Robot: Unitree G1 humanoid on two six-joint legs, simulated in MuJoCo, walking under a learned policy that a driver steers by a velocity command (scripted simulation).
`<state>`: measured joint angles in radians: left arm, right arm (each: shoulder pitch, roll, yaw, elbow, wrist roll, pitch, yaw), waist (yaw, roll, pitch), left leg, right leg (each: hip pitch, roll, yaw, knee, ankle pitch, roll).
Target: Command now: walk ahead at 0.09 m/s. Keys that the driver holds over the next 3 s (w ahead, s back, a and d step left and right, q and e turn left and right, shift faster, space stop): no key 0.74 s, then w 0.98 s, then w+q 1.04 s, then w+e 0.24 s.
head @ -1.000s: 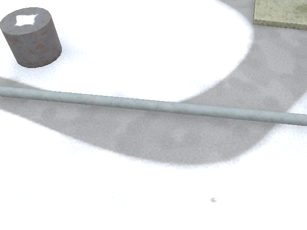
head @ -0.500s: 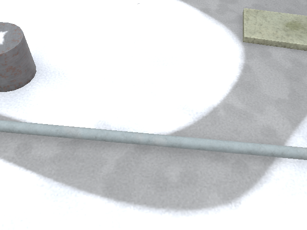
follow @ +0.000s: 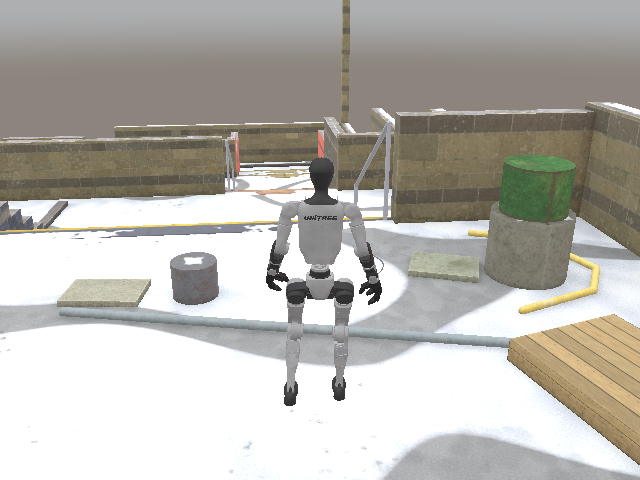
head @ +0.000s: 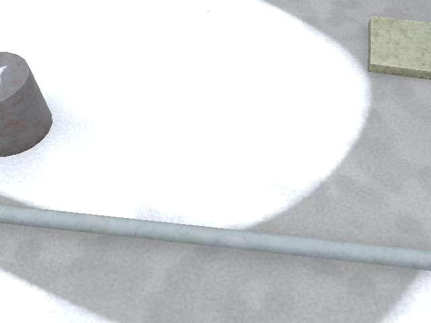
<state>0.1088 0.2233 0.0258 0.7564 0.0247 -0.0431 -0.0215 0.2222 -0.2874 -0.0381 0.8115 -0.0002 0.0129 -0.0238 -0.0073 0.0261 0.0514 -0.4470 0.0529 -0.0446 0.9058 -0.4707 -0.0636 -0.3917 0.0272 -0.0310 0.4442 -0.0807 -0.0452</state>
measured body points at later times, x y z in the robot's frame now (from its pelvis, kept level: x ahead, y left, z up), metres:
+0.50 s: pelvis +0.07 +0.04 +0.00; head +0.08 +0.04 +0.45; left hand +0.16 +0.30 -0.14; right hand +0.16 -0.21 -0.13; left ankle +0.06 +0.15 -0.73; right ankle +0.09 -0.10 -0.73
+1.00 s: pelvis +0.12 +0.01 +0.00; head +0.12 +0.00 +0.45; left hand +0.19 +0.28 -0.13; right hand +0.12 -0.26 -0.15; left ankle +0.05 +0.15 -0.73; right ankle +0.12 -0.09 -0.73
